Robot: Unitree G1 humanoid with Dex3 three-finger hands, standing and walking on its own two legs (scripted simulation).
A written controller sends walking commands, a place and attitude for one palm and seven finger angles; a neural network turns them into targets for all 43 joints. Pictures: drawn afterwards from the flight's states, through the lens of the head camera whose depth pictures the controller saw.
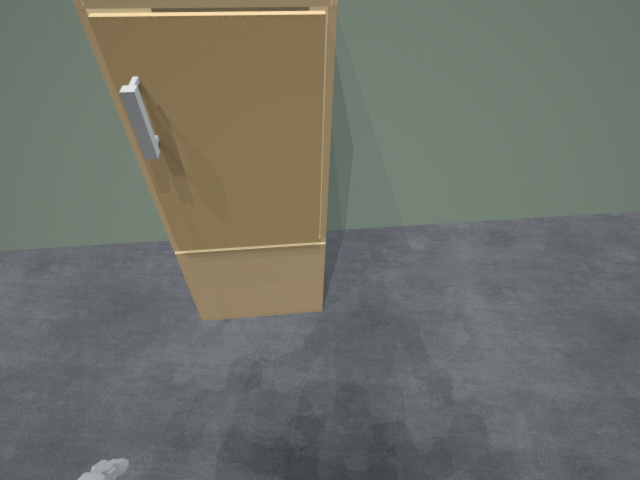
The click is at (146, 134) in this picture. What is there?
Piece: cupboard door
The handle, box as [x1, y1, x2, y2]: [119, 76, 159, 159]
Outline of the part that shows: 135,76 132,77 128,85 123,85 119,92 145,159 157,158 159,153 157,146 158,137 157,135 153,134 137,88 139,80 138,77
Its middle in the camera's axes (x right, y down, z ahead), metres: -0.34 -0.23 +0.74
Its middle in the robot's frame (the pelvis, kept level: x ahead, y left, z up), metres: +0.70 +0.38 +0.07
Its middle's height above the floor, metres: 0.84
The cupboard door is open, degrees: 0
